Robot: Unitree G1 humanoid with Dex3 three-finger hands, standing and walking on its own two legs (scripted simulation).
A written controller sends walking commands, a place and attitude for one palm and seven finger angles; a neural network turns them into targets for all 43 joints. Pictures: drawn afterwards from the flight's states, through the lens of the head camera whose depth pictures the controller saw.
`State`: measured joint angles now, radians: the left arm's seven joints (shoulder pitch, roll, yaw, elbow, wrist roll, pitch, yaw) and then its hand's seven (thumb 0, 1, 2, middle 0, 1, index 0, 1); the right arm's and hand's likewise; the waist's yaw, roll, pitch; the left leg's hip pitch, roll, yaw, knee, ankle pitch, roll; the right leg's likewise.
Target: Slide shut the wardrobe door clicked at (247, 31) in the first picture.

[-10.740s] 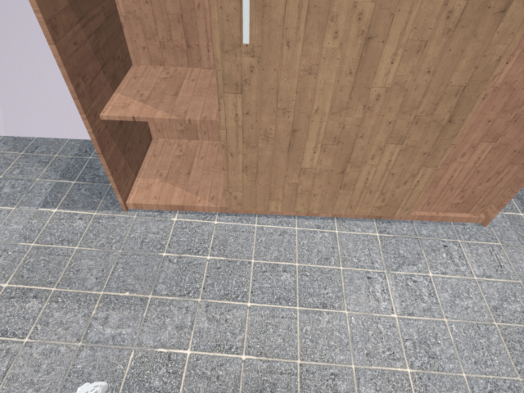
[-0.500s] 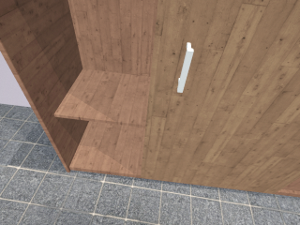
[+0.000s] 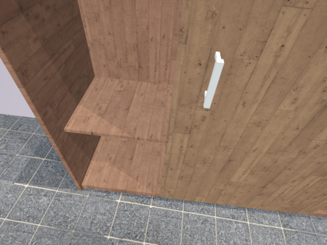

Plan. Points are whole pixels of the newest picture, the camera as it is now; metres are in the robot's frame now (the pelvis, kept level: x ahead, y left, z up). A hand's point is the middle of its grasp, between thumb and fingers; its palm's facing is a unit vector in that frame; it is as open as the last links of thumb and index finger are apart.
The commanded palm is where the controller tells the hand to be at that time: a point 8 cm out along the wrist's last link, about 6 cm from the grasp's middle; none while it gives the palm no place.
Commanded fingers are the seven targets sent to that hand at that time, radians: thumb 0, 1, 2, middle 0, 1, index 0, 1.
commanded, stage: come to a stop and stand still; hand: right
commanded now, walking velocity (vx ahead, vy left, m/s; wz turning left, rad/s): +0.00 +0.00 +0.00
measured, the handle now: (212, 81) +0.49 -0.08 +0.17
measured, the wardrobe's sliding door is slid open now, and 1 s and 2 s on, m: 0.49 0.49 0.49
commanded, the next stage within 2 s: look again from close up in 0.22 s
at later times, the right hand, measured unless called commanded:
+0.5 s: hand out of the picture +0.02 -0.16 -0.17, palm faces +0.02 +0.98 -0.21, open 7.3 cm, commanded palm none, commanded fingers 0.00 -0.90 -0.90 0.20 0.30 0.20 0.30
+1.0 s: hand out of the picture +0.01 -0.16 -0.17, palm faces +0.03 +0.98 -0.19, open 7.3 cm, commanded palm none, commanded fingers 0.00 -0.90 -0.90 0.20 0.30 0.20 0.30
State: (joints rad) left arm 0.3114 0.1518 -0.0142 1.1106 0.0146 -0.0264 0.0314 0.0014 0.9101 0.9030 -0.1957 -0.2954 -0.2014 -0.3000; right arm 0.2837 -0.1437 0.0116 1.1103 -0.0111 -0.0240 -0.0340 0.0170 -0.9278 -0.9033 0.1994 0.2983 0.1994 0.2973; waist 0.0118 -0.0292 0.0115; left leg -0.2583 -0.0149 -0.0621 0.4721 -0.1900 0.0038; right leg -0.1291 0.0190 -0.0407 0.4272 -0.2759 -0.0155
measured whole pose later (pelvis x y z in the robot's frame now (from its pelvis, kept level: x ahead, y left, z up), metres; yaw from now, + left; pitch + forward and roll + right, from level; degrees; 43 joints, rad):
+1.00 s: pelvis +0.02 +0.01 +0.00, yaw +0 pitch -1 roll +0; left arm 0.33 0.13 -0.02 1.14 0.01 -0.02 0.04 0.00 0.91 0.90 -0.20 -0.30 -0.20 -0.30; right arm 0.30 -0.14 0.01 1.12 -0.01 -0.02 -0.03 0.01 -0.92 -0.90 0.20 0.30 0.20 0.30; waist 0.01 -0.01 0.02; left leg -0.21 -0.04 -0.04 0.44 -0.20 0.02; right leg -0.09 -0.01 -0.02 0.40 -0.29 0.00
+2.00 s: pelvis +0.00 +0.00 -0.03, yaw -4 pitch +5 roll +1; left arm 0.33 0.23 -0.04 0.61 -0.04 -0.26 0.07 0.01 0.90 0.90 -0.20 -0.30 -0.21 -0.30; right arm 0.36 -0.30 -0.28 -0.09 0.35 -0.20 0.31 0.01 -0.07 -0.55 0.26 0.83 0.26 0.83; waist 0.01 -0.05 -0.10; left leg -0.52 -0.01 0.03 0.77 -0.34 0.01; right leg -0.45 0.01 0.05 0.82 -0.45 -0.01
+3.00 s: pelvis +0.01 +0.00 -0.01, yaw -5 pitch -1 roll +1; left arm 0.24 0.29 -0.06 0.63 -0.07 -0.26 0.09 0.01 0.90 0.90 -0.20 -0.30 -0.20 -0.30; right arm -0.08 -0.48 -0.49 0.10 0.37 0.13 0.48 -0.01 0.50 -0.30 0.30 1.20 0.30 1.20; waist -0.04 -0.07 -0.05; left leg -0.25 -0.01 0.03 0.51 -0.24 0.01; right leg -0.19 0.01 0.05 0.54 -0.34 -0.01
